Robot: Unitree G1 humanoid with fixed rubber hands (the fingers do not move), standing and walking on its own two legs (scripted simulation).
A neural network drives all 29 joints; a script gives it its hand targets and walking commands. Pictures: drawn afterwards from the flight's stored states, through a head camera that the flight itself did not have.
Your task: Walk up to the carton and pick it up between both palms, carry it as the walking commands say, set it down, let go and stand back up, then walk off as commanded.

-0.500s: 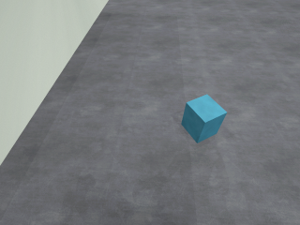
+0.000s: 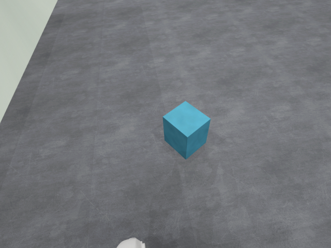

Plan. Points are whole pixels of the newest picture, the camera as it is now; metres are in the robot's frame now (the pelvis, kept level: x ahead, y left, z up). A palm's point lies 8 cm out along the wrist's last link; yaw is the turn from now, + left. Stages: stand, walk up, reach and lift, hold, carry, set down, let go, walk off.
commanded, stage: walk up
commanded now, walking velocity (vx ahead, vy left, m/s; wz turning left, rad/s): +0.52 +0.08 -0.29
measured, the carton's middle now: (185, 130) +0.91 -0.11 -0.64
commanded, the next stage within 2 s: none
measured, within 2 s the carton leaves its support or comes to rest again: neither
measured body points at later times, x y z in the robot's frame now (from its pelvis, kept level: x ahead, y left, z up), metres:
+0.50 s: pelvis +0.22 +0.03 +0.00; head +0.26 +0.05 +0.45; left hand +0.31 +0.28 -0.16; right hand +0.24 -0.23 -0.14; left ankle +0.26 +0.15 -0.73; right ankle +0.24 -0.10 -0.70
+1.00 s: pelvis +0.38 -0.01 -0.01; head +0.40 +0.00 +0.44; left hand +0.41 +0.22 -0.17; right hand +0.45 -0.25 -0.15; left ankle +0.41 +0.10 -0.74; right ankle +0.34 -0.10 -0.73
